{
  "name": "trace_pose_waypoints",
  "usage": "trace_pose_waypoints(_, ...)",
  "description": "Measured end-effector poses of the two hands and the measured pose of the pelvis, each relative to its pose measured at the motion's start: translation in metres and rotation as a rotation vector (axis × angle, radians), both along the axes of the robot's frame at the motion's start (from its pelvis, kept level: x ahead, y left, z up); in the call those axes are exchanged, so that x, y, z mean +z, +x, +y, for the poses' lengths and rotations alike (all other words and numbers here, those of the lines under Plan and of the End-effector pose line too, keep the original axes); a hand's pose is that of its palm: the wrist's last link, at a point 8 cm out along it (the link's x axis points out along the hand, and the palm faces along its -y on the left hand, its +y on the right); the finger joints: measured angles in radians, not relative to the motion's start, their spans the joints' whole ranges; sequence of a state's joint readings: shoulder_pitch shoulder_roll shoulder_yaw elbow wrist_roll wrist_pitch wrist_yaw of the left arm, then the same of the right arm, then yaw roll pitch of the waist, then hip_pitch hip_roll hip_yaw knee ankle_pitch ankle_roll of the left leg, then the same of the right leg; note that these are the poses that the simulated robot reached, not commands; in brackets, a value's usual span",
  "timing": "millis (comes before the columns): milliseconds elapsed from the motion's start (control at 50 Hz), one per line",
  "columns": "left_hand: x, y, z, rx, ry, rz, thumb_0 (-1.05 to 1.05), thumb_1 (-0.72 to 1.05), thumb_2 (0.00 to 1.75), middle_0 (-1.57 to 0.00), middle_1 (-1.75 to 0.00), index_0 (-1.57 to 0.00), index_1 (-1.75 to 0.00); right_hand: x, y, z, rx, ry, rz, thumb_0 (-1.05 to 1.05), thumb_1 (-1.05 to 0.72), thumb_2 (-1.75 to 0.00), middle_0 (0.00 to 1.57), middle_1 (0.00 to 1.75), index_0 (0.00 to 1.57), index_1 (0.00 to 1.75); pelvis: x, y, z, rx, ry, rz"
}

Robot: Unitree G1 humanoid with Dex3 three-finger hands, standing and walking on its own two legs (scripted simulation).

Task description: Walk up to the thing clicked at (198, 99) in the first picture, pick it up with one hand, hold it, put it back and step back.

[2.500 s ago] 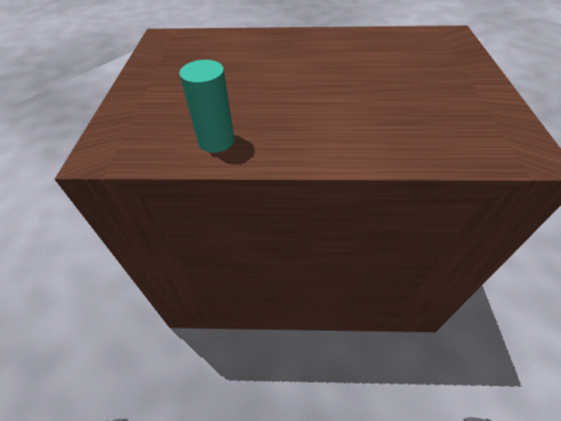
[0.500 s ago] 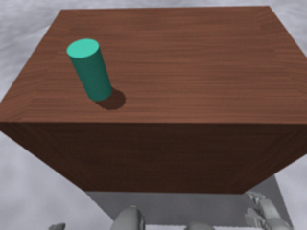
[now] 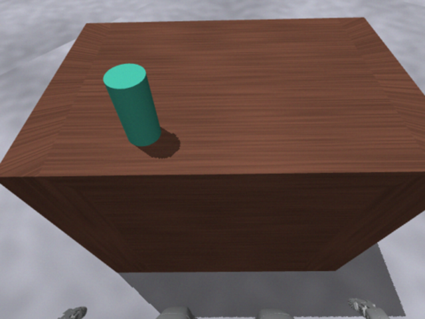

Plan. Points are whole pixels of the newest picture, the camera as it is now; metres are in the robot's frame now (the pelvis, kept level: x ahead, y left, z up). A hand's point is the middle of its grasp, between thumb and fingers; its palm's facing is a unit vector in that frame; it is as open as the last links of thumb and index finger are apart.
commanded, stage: walk up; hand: left
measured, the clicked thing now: (135, 108) +0.47 +0.17 +0.12
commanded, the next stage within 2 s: stand in 0.94 s
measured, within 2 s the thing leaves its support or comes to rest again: neither
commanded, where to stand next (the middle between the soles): +0.05 -0.01 m, yaw -1 degrees
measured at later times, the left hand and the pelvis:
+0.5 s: hand out of the picture +0.08 +0.25 -0.13, palm faces -0.01 -0.94 -0.33, open 7.4 cm; pelvis -0.01 +0.00 +0.02, yaw +0 degrees
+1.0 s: hand out of the picture +0.07 +0.26 -0.14, palm faces -0.01 -0.94 -0.33, open 7.4 cm; pelvis +0.00 +0.00 +0.02, yaw +0 degrees
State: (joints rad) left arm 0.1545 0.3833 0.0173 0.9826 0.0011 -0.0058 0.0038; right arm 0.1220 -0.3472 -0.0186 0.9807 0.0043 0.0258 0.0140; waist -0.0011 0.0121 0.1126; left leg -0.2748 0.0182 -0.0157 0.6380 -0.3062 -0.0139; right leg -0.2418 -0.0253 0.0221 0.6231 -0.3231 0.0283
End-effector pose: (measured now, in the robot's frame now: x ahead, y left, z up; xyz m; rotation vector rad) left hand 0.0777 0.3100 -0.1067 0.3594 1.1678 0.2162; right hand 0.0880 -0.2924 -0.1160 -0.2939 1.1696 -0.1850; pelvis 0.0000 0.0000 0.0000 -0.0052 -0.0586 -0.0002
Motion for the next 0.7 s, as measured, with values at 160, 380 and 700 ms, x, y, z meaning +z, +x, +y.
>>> trace_pose_waypoints(160,0.008,0.012,-0.018,-0.011,-0.052,-0.026,0.01,0.90,0.90,-0.20,-0.30,-0.20,-0.30,0.008,-0.011,0.001,-0.005,0.018,0.016,0.00,-0.90,-0.90,0.20,0.30,0.21,0.30,0.012,-0.004,-0.001,-0.006,0.004,0.004)
trace_pose_waypoints(380,0.010,0.007,-0.019,0.004,-0.063,0.006,0.01,0.90,0.90,-0.20,-0.30,-0.20,-0.30,0.018,-0.021,-0.009,-0.021,-0.011,0.048,0.00,-0.90,-0.90,0.20,0.30,0.20,0.30,0.020,-0.007,-0.002,-0.007,0.000,0.013)
trace_pose_waypoints(700,0.007,-0.015,-0.010,0.041,-0.056,0.073,0.01,0.90,0.90,-0.20,-0.30,-0.20,-0.30,0.018,-0.018,-0.003,-0.015,-0.007,0.063,0.00,-0.90,-0.90,0.20,0.30,0.20,0.30,0.021,-0.004,0.001,-0.003,0.001,0.022)
